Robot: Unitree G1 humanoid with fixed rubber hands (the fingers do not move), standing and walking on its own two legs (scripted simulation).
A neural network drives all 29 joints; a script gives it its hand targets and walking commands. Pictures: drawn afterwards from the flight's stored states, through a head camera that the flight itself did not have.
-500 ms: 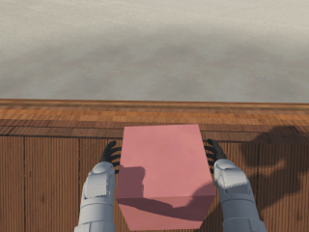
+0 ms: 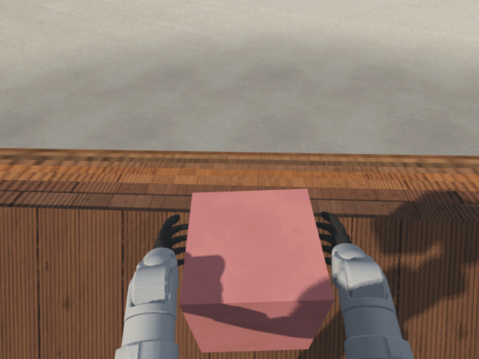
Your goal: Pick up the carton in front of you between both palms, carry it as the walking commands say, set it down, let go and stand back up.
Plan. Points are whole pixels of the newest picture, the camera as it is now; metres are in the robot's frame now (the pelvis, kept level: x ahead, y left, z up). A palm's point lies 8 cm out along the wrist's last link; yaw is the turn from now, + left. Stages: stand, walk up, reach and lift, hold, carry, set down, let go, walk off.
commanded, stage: hold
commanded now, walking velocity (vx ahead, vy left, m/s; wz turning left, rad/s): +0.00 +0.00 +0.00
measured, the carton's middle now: (252, 273) +0.29 +0.00 -0.03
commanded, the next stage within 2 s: carry in 0.10 s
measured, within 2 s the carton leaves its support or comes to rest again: neither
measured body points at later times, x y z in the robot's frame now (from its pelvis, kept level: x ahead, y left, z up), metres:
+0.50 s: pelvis +0.11 +0.01 -0.02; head +0.08 +0.01 +0.43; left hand +0.39 +0.17 +0.08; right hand +0.38 -0.14 +0.07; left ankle +0.02 +0.13 -0.74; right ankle +0.06 -0.10 -0.75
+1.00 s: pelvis +0.39 +0.03 -0.01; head +0.38 +0.04 +0.44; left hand +0.64 +0.17 +0.08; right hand +0.63 -0.13 +0.08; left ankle +0.23 +0.11 -0.74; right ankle +0.53 -0.09 -0.71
